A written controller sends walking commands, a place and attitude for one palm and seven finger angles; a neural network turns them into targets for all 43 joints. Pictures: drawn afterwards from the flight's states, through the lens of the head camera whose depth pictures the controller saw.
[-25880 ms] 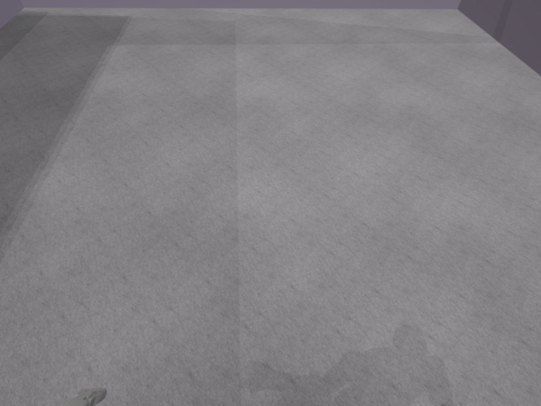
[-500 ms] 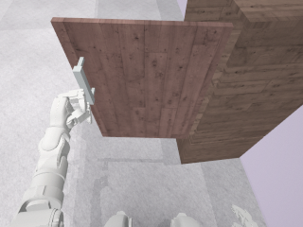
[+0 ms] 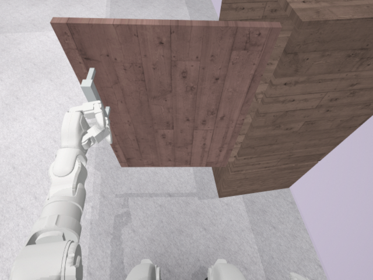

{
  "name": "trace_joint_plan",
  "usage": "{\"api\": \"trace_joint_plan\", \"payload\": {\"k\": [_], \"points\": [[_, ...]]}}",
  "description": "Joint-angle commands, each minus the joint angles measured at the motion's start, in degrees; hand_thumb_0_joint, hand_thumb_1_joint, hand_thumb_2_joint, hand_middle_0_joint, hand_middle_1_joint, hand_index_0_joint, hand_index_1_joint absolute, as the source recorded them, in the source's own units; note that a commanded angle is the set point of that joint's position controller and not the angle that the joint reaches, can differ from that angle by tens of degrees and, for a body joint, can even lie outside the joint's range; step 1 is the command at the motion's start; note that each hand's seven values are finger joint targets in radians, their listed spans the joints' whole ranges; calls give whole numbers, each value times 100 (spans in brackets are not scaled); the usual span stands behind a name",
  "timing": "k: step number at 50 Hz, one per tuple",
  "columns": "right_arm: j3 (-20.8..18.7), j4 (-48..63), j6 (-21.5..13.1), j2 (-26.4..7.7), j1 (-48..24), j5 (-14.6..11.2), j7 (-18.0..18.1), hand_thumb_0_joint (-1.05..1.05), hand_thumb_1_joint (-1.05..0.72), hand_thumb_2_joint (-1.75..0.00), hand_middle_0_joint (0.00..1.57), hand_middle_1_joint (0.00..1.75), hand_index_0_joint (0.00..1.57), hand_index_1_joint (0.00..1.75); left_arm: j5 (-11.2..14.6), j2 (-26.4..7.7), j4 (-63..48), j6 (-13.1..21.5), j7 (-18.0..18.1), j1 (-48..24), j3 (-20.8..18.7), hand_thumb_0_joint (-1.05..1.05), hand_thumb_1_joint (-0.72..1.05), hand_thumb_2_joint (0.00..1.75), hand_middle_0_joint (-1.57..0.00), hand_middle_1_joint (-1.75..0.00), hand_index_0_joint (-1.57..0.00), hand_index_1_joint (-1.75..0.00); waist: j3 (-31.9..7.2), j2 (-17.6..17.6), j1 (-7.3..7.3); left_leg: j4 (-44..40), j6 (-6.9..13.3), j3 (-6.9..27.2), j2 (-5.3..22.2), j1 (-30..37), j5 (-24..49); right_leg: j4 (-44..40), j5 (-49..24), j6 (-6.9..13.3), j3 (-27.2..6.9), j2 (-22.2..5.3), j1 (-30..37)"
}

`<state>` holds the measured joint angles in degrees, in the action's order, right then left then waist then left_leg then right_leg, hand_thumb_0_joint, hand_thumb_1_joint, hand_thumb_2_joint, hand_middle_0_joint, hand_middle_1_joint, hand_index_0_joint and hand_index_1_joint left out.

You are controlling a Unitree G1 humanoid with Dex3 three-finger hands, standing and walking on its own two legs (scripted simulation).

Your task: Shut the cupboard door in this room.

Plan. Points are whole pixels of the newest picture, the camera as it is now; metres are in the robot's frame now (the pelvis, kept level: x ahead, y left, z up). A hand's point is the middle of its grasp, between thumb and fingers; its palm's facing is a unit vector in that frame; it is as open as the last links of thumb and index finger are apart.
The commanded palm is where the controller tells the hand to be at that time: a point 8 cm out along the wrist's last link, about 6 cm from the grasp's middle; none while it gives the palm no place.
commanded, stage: push the door shut along its arc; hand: left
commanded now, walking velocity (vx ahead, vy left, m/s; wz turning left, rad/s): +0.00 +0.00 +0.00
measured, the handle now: (98, 99) +0.50 +0.20 +0.06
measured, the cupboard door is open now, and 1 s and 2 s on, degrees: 82 70 60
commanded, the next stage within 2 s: pull the fist back off the door in 1.86 s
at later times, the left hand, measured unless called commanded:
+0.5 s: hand (107, 115) +0.45 +0.17 +0.06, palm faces -0.08 -1.00 -0.02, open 3.2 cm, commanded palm +0.45 +0.22 +0.06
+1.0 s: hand (116, 96) +0.51 +0.16 +0.06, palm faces -0.21 -0.98 +0.00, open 3.2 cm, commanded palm +0.52 +0.19 +0.06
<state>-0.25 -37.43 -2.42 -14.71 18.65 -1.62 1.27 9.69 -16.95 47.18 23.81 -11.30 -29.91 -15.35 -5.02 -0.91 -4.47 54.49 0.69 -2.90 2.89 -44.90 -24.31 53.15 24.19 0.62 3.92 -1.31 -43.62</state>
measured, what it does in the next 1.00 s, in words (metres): stands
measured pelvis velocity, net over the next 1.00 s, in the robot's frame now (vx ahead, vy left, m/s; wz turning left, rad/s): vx -0.02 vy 0.01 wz -0.01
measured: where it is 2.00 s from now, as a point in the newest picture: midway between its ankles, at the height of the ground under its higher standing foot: outside the picture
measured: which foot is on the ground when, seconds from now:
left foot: down 0.00-1.00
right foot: down 0.00-1.00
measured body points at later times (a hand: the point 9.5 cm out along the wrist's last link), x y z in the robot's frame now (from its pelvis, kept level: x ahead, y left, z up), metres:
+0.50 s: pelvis -0.01 +0.00 -0.01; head +0.09 +0.01 +0.43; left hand +0.45 +0.23 +0.07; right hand +0.06 -0.27 -0.13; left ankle +0.02 +0.11 -0.68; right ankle +0.01 -0.12 -0.68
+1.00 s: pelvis -0.02 +0.01 -0.03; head +0.12 +0.03 +0.40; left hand +0.51 +0.22 +0.07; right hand -0.02 -0.26 -0.13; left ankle +0.02 +0.11 -0.68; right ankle +0.01 -0.12 -0.68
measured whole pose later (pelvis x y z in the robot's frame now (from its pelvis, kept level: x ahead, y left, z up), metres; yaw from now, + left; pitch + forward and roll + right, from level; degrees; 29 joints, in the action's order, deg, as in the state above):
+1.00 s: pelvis -0.02 +0.01 -0.03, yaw -1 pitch +22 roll -3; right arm 1.8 -38.5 -2.8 -16.1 22.5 -0.8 1.0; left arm 7.0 -31.7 70.9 19.0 -23.8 -59.1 -17.8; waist -5.0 -1.8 -11.2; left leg 63.0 1.4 -1.0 3.8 -59.7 -25.6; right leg 59.0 24.3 0.4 5.3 -0.6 -56.7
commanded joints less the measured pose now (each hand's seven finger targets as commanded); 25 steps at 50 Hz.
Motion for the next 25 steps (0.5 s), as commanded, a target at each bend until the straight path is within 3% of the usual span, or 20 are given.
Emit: {"api": "trace_joint_plan", "payload": {"k": [1,3,6,7,10,11,13,15,17,18,21,22,23,25], "points": [[-319,558,-155,-877,355,9,73,0,-90,-90,20,30,20,30,73,-1257,-1039,362,17,-2083,-324,0,90,90,-130,-150,-130,-150,-2233,-88,32,-662,34,331,-226,1339,1508,-583,-1652,51,-197,226,1033],[-300,645,-144,-827,276,-1,47,0,-90,-90,20,30,20,30,89,-1025,-1107,343,21,-2022,-171,0,90,90,-130,-150,-130,-150,-2198,-171,52,-704,28,303,-241,1359,1521,-609,-1690,49,-202,216,1056],[-310,646,-128,-865,301,-1,54,0,-90,-90,20,30,20,30,52,-1226,-1153,374,-8,-2087,-238,0,90,90,-130,-150,-130,-150,-2203,-115,5,-654,41,302,-229,1349,1571,-584,-1776,50,-217,224,1072],[-286,633,-130,-848,282,-1,49,0,-90,-90,20,30,20,30,52,-1169,-1150,390,-43,-2311,-155,0,90,90,-130,-150,-130,-150,-2196,-210,-36,-643,40,295,-240,1346,1524,-589,-1765,38,-243,210,1032],[-266,563,-113,-860,280,-16,77,0,-90,-90,20,30,20,30,36,-1275,-747,399,-185,-2729,-156,0,90,90,-130,-150,-130,-150,-1984,-58,-135,-613,47,301,-247,1119,1211,-615,-1543,31,-279,203,935],[-266,535,-119,-884,305,-11,101,0,-90,-90,20,30,20,30,36,-1428,-722,438,-226,-2954,-239,0,90,90,-130,-150,-130,-150,-1997,-121,-155,-576,63,321,-253,1126,1205,-593,-1519,44,-284,205,894],[-245,513,-129,-871,279,-21,102,0,-90,-90,20,30,20,30,50,-1250,-464,441,-335,-3203,-61,0,90,90,-130,-150,-130,-150,-1984,-138,-227,-556,57,362,-251,1159,1105,-594,-1379,49,-273,200,693],[-240,451,-140,-915,319,-21,106,0,-90,-90,20,30,20,30,46,-1312,-166,419,-425,-3488,-48,0,90,90,-130,-150,-130,-150,-2005,-201,-285,-499,51,400,-248,1130,1014,-564,-1251,59,-271,204,531],[-247,416,-146,-967,401,-5,121,0,-90,-90,20,30,20,30,29,-1605,-59,436,-497,-3685,-235,0,90,90,-130,-150,-130,-150,-2322,-217,-273,-423,56,464,-240,1165,1176,-447,-1346,71,-269,202,541],[-242,433,-156,-926,391,-15,107,0,-90,-90,20,30,20,30,36,-1302,-12,418,-571,-3767,22,0,90,90,-130,-150,-130,-150,-2337,-253,-340,-396,61,449,-250,1208,1205,-452,-1365,59,-266,202,461],[-247,336,-166,-1002,509,-7,126,0,-90,-90,20,30,20,30,25,-1555,277,367,-672,-4186,-89,0,90,90,-130,-150,-130,-150,-2261,-146,-469,-277,100,484,-239,1013,1038,-436,-1191,48,-284,219,260],[-242,322,-166,-1028,535,-8,128,0,-90,-90,20,30,20,30,-3,-1669,297,360,-716,-4322,-118,0,90,90,-130,-150,-130,-150,-2342,-274,-481,-258,88,512,-221,1034,1104,-387,-1219,57,-290,207,203],[-244,327,-174,-1010,543,-9,118,0,-90,-90,20,30,20,30,-5,-1492,289,334,-777,-4419,55,0,90,90,-130,-150,-130,-150,-2465,-361,-527,-223,94,508,-227,1084,1083,-384,-1177,48,-297,209,133],[-248,274,-175,-1050,632,1,120,0,-90,-90,20,30,20,30,-17,-1607,508,261,-844,-4530,-11,0,90,90,-130,-150,-130,-150,-2446,-362,-567,-183,100,545,-210,1036,1040,-375,-1069,59,-286,218,4]]}}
